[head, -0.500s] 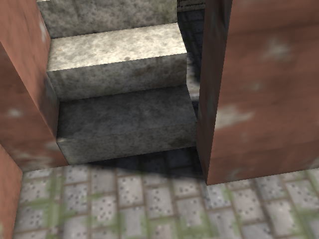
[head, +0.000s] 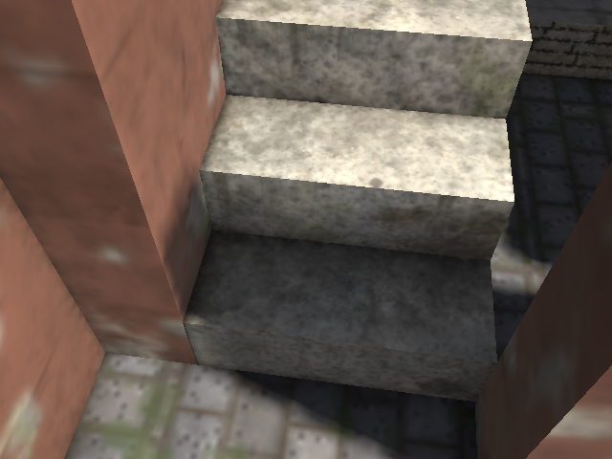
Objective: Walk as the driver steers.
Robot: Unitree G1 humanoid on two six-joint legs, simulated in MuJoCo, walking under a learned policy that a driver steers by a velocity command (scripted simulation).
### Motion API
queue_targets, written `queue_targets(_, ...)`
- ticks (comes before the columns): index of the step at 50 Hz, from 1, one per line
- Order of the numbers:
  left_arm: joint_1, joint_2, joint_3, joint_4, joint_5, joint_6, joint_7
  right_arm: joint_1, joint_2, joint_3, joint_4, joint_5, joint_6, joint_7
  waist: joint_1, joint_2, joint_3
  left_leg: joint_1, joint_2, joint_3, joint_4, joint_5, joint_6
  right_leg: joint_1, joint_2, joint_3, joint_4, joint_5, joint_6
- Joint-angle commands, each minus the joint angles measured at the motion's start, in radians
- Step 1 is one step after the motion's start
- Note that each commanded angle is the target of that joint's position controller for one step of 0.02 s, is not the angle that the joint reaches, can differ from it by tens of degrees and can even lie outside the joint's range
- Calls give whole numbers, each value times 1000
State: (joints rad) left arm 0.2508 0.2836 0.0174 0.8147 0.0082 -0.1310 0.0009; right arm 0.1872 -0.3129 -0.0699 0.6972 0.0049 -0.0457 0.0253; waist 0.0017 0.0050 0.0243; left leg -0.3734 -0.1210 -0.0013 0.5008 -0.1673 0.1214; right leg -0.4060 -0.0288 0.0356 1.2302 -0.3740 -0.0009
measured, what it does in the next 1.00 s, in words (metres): walks ahead: right foot, then left foot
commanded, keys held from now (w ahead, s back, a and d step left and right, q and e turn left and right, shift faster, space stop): w+q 0.08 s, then w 0.38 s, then w+e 0.54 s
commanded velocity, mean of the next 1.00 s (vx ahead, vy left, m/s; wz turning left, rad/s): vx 0.31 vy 0.02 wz -0.02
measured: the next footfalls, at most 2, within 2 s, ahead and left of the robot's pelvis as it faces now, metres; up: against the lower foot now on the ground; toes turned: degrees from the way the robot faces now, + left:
right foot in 0.34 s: +0.38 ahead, -0.12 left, +0.00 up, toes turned +8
left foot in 0.82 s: +0.42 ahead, +0.14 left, +0.00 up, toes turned -1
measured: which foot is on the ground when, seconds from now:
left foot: down 0.00-0.36, up 0.38-0.80, down 0.82-1.00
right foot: up 0.00-0.32, down 0.34-0.84, up 0.86-1.00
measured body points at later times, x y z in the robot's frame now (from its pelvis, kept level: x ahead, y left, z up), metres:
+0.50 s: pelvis +0.28 -0.05 +0.01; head +0.30 -0.06 +0.46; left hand +0.37 +0.23 -0.09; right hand +0.32 -0.32 -0.13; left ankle +0.19 +0.08 -0.62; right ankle +0.34 -0.13 -0.73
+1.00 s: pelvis +0.33 +0.01 +0.01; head +0.34 +0.03 +0.46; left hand +0.52 +0.27 -0.11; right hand +0.38 -0.26 -0.10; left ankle +0.38 +0.14 -0.73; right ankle +0.28 -0.13 -0.63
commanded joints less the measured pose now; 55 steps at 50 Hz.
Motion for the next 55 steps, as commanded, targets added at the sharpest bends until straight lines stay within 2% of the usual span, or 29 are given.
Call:
queue_targets(1,-13,136,34,-86,17,-10,7,13,-94,-18,-70,0,-3,-20,26,-34,-53,221,280,-398,-282,165,195,-257,-83,53,-56,79,34)
queue_targets(4,-27,109,24,-121,42,8,8,42,-127,-24,-75,2,0,-18,41,43,-48,82,220,-287,-270,330,184,-200,-69,5,-190,143,71)
queue_targets(5,-100,107,23,-150,30,4,2,67,-136,-31,-55,19,5,-32,11,53,-42,83,199,-250,-268,326,163,-209,-63,-15,-279,237,80)
queue_targets(9,-292,47,-11,-198,17,-21,-11,189,-146,-26,-8,11,4,-52,-93,44,-37,87,160,-214,-264,124,90,-87,5,-64,-638,510,79)
queue_targets(12,-312,80,-8,-227,16,-21,-4,208,-127,-23,24,5,-5,-51,-89,130,-28,187,203,-287,-221,169,79,-86,9,-16,-743,442,34)
queue_targets(14,-306,134,9,-225,15,-27,-9,206,-130,-24,39,3,-12,-66,-72,103,-42,295,261,-341,-173,260,59,-95,14,-4,-787,393,-8)
queue_targets(15,-214,151,19,-201,16,-28,-12,187,-146,-25,44,-8,-8,-68,-31,114,-90,326,277,-338,-104,340,46,-22,18,-14,-781,347,-27)
queue_targets(16,-93,180,35,-153,16,-30,-10,168,-108,-11,47,-12,-9,-68,15,118,-153,340,236,-294,10,472,11,115,12,-12,-824,393,-60)
queue_targets(17,35,212,46,-129,30,-25,-6,164,-76,9,32,-26,-9,-64,66,57,-279,221,184,-246,214,376,-25,381,-82,70,-754,574,-98)
queue_targets(18,143,260,78,-100,25,-2,3,300,-15,35,49,-12,-32,-57,57,-179,-383,-140,66,-142,556,17,-105,774,-301,403,-764,583,-275)
queue_targets(19,184,232,84,-66,-5,9,0,337,-57,34,75,-4,-40,-51,68,-226,-398,-297,48,-135,788,-354,-130,774,-400,694,-891,306,-342)
queue_targets(20,127,183,75,-63,-1,30,3,334,-99,16,103,0,-29,-26,42,-81,-279,-369,132,-178,938,-277,-146,629,-396,644,-906,84,-304)
queue_targets(22,-25,103,47,-101,8,45,3,112,-111,6,49,-11,-36,-14,39,26,-89,-361,195,-147,905,-147,-155,340,-284,396,-989,184,-262)
queue_targets(23,-41,100,44,-95,22,40,3,105,-95,4,46,-27,-31,-17,7,35,-59,-324,217,-165,872,-106,-155,259,-262,335,-1008,232,-257)
queue_targets(25,-68,82,44,-91,13,43,-1,155,-50,9,74,-49,-29,-20,-28,-24,-59,-248,237,-119,743,-49,-173,190,-191,198,-1028,373,-254)
queue_targets(26,-20,170,65,-92,7,36,0,227,-77,-9,87,-59,4,-18,-39,63,-30,-320,196,-119,817,-75,-202,241,-282,319,-908,812,-235)
queue_targets(27,-25,94,50,-84,14,30,3,312,-39,-3,152,-66,9,-20,-47,29,-121,-278,206,-143,777,-50,-229,260,-252,174,-862,1160,-224)
queue_targets(31,-44,91,48,-72,10,74,11,325,30,23,157,-53,23,-17,-58,-107,-191,-166,183,-61,530,36,-277,204,-167,30,-837,1153,-188)
queue_targets(35,-40,137,66,-73,-15,147,46,177,11,24,80,-47,-6,-20,-31,-197,-157,-73,121,-14,284,92,-281,160,-98,24,-779,964,-176)
queue_targets(36,-47,134,65,-89,-8,171,45,222,27,33,105,-38,-5,-31,-26,-249,-170,-52,115,-13,266,62,-285,172,-120,63,-767,902,-185)
queue_targets(39,-65,84,53,-106,-6,189,61,300,21,32,135,-20,6,-72,-33,-240,-87,28,107,-20,178,-13,-275,108,-197,220,-807,687,-210)
queue_targets(41,-40,86,64,-89,-37,185,55,279,-19,20,106,-27,-11,-92,-67,-155,3,101,156,-77,-116,125,-212,89,-143,271,-760,397,-128)
queue_targets(42,-13,44,60,-102,-19,179,38,289,-106,-3,106,-43,-24,-105,-23,38,-19,246,293,-206,-115,413,-156,-6,-47,225,-568,172,-62)
queue_targets(43,45,-17,50,-106,-8,172,31,335,-158,-18,101,-62,-14,-114,-12,279,-86,338,494,-374,-102,686,6,-142,104,115,-308,-238,17)
queue_targets(44,14,54,71,-118,-26,174,41,351,-144,-15,84,-95,-24,-101,-52,289,-162,227,599,-460,-147,608,162,-120,111,101,-4,-389,46)
queue_targets(45,-89,113,91,-139,-38,183,42,287,-132,-14,60,-87,-35,-92,-48,217,-114,184,570,-403,-182,420,180,-187,58,114,133,-313,45)
queue_targets(48,-125,83,86,-127,-20,222,58,93,-58,-1,7,-35,-9,-123,-9,153,-14,45,396,-160,-236,-9,50,-178,2,65,93,-110,86)
queue_targets(52,-191,16,58,-155,-31,199,33,138,-73,-6,20,-57,27,-151,-47,179,-32,92,361,-44,-229,-16,39,-72,3,-54,-242,-103,96)
queue_targets(55,-164,58,70,-147,-32,169,-1,114,-138,-24,11,-46,41,-146,-53,190,-66,122,409,-56,-235,-42,35,25,9,-90,-420,-50,43)
Velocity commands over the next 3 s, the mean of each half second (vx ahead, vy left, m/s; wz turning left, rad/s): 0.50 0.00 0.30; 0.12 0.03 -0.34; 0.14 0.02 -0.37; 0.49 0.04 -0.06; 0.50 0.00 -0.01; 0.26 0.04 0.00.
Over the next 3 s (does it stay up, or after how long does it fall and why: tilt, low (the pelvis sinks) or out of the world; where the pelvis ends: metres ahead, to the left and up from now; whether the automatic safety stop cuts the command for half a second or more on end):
stays up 0.38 0.07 0.01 its command is cut before an obstacle after 0.5 s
